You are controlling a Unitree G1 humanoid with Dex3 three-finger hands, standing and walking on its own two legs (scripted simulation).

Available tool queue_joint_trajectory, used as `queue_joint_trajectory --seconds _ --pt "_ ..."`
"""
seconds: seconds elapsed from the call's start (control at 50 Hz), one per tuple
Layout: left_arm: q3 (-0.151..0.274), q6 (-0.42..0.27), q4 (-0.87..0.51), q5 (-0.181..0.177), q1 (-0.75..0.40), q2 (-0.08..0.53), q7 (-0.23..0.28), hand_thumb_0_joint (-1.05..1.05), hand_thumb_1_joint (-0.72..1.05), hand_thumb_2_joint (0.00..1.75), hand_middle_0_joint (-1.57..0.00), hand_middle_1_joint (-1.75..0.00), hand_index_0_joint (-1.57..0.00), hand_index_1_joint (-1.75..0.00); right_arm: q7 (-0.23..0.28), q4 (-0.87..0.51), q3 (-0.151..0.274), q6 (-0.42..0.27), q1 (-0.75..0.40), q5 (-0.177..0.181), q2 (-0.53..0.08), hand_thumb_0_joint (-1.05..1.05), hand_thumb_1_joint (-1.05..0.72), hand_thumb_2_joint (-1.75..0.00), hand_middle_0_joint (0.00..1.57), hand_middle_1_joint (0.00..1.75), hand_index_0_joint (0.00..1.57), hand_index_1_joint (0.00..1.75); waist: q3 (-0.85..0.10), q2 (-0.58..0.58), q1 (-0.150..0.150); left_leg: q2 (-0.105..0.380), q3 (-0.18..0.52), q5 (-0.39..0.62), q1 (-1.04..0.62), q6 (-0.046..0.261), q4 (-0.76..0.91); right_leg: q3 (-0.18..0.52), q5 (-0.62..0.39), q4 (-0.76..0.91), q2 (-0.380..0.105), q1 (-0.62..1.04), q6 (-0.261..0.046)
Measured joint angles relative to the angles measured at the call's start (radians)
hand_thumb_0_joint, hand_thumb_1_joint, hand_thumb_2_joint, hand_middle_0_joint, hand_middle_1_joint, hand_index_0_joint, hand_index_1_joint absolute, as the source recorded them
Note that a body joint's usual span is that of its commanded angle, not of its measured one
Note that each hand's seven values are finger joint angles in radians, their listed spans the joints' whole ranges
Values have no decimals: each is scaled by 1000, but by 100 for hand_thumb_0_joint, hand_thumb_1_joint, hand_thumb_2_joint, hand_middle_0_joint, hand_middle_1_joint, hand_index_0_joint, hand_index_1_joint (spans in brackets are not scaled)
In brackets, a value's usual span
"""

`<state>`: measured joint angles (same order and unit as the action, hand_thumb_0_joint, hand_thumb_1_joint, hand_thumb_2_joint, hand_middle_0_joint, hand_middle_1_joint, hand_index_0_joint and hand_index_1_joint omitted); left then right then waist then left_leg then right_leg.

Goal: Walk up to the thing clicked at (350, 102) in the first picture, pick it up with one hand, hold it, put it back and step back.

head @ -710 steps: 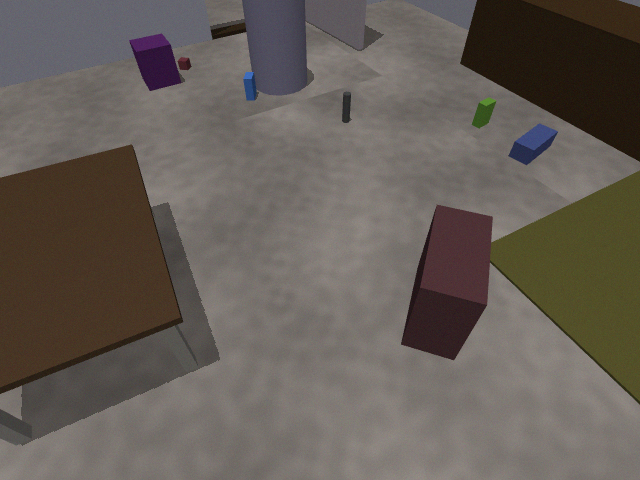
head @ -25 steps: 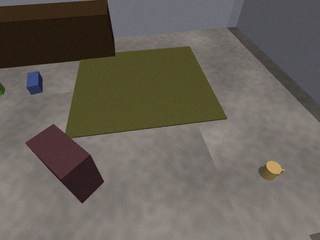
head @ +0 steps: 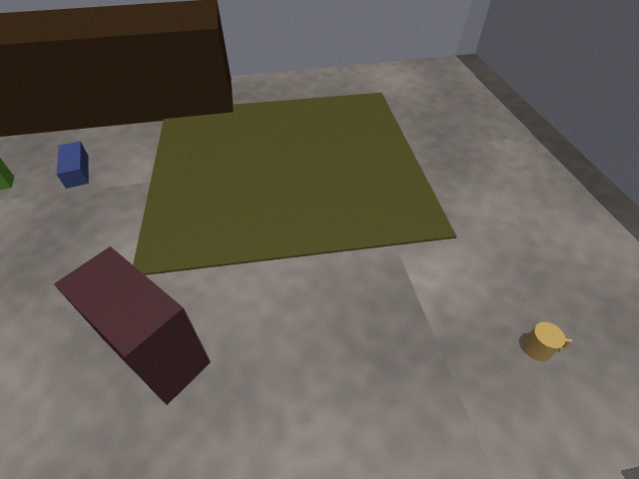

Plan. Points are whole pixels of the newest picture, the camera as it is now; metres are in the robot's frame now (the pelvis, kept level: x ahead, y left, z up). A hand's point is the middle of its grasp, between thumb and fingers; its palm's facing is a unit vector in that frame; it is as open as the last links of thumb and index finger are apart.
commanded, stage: stand
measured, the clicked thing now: out of the picture +0.81 +1.88 -0.70
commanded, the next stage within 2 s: walk up in 0.14 s
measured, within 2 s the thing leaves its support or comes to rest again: neither
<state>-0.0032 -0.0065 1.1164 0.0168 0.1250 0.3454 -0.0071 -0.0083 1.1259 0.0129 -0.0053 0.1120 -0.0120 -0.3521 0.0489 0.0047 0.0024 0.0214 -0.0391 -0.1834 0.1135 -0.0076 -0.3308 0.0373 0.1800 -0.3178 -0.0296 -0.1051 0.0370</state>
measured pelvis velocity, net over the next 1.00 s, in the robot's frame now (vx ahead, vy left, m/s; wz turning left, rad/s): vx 0.28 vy -0.03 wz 0.03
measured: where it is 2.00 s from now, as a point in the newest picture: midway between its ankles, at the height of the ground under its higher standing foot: (339, 347)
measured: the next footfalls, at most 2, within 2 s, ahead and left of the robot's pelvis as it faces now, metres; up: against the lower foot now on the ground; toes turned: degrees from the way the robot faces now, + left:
right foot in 0.40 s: +0.15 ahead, -0.17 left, +0.00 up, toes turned -6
left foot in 0.88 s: +0.38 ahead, +0.09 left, +0.00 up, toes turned +6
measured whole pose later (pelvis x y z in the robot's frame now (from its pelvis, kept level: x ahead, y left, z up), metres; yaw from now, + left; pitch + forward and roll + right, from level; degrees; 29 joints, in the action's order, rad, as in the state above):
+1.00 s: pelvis +0.28 -0.03 -0.02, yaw +2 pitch -2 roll -1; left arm 0.05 -0.04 0.92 0.01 0.30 0.39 -0.03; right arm -0.06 0.85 0.08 -0.07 0.23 -0.02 -0.39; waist 0.12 -0.02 0.01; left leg 0.04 -0.05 -0.24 0.35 0.03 -0.63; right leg 0.01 0.50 -1.08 0.01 -0.23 -0.05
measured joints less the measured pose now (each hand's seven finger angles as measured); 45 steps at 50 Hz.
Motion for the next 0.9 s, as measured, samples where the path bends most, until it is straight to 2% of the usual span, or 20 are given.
queue_joint_trajectory --seconds 0.14,0.16,0.22,0.28,0.36,0.4,0.42,0.44,0.46,0.48,0.52,0.56,0.6,0.68,0.74,0.84,0.88,0.9 --pt "0 0 -1 1 4 0 -1 0 91 90 -20 -29 -20 -30 -1 -1 1 -1 0 1 -2 1 -90 -90 20 30 21 30 1 0 0 -1 0 0 0 1 0 0 0 1 -1 1 0" --pt "7 1 -9 4 10 1 -8 1 91 90 -20 -29 -20 -30 -7 -10 8 -1 5 -3 -2 1 -90 -90 20 30 21 30 -1 0 -1 0 -1 -23 5 7 -15 0 29 -19 0 -8 -8" --pt "34 2 -31 20 48 17 -35 1 91 90 -20 -29 -20 -30 -30 -44 37 -15 43 -17 -4 1 -90 -90 20 30 21 30 -28 -8 -6 -1 -15 -114 14 30 -56 -4 223 -200 0 -82 -42" --pt "52 7 -45 26 70 45 -50 1 91 90 -20 -29 -20 -30 -37 -77 59 -33 80 -24 -16 1 -90 -90 20 30 21 30 -30 1 9 16 -16 -61 -5 45 -30 -27 264 -382 12 -180 -52" --pt "76 -5 -76 21 81 86 -70 1 91 90 -20 -29 -20 -30 -44 -94 77 -28 124 -33 -41 1 -90 -90 20 30 21 30 -1 -9 15 26 -27 -80 -48 20 -27 -39 240 -351 -18 -235 -57" --pt "85 -19 -90 21 95 94 -74 1 91 90 -20 -29 -20 -30 -47 -97 86 -14 140 -33 -63 1 -90 -90 20 30 21 30 7 1 13 39 -31 -130 -54 6 -86 -56 156 -260 -28 -213 -56" --pt "91 -29 -95 21 102 94 -71 1 91 90 -20 -29 -20 -30 -47 -98 90 -5 147 -34 -76 1 -90 -90 20 30 21 30 10 15 12 55 -26 -177 -42 11 -152 -67 67 -239 -20 -198 -51" --pt "98 -41 -100 23 109 91 -65 1 91 90 -20 -29 -20 -30 -43 -98 92 3 153 -34 -87 1 -90 -90 20 30 21 30 11 36 11 72 -7 -260 -10 27 -259 -83 21 -255 -4 -193 -49" --pt "103 -49 -107 28 117 84 -57 1 91 90 -20 -29 -20 -30 -37 -95 94 15 158 -32 -93 1 -90 -90 20 30 21 30 7 54 7 59 43 -317 43 32 -393 -99 42 -282 6 -192 -51" --pt "104 -51 -114 30 126 75 -50 0 91 90 -20 -29 -20 -30 -35 -93 94 26 163 -27 -96 1 -90 -90 20 30 21 30 1 62 -4 26 86 -328 93 32 -512 -105 67 -290 12 -181 -54" --pt "96 -48 -123 28 151 56 -45 0 91 90 -20 -29 -20 -30 -39 -93 90 32 163 -17 -96 1 -90 -90 20 30 20 30 -10 71 -26 -22 111 -288 179 34 -664 -103 81 -250 20 -138 -64" --pt "87 -48 -125 20 173 40 -42 0 91 90 -20 -29 -20 -30 -46 -104 83 19 157 -3 -96 1 -91 -90 20 30 20 30 -12 82 -30 -34 117 -211 253 32 -719 -108 61 -171 30 -79 -66" --pt "81 -51 -127 12 189 32 -40 1 91 90 -20 -29 -20 -30 -52 -123 75 4 158 3 -90 1 -91 -90 20 30 20 30 -12 84 -31 -28 122 -138 310 23 -708 -116 45 -105 40 -28 -68" --pt "77 -61 -144 9 204 24 -36 1 90 90 -20 -30 -20 -30 -68 -151 68 -2 164 -4 -75 1 -90 -90 20 30 20 30 -6 75 -29 1 137 -58 375 -4 -593 -132 56 -33 53 45 -77" --pt "78 -69 -166 9 203 23 -37 1 90 90 -21 -30 -20 -30 -78 -163 64 2 164 -13 -68 1 -90 -90 20 30 21 30 9 63 -30 28 132 -28 387 -9 -475 -146 86 -16 55 87 -71" --pt "77 -71 -197 10 199 38 -39 1 90 90 -21 -30 -20 -30 -86 -183 63 2 152 -21 -58 1 -90 -90 20 30 21 30 30 33 -30 69 61 5 351 10 -308 -168 185 -55 42 141 -45" --pt "74 -67 -208 7 203 47 -38 1 90 90 -21 -30 -20 -30 -85 -196 65 -5 143 -23 -56 1 -90 -90 20 30 21 30 31 16 -32 63 23 15 313 26 -251 -171 246 -105 24 149 -30" --pt "73 -63 -209 6 202 55 -36 1 90 90 -21 -30 -20 -30 -80 -202 68 -13 132 -25 -50 1 -90 -90 20 30 21 30 39 -9 -31 44 8 48 300 25 -251 -167 286 -165 -3 139 -31"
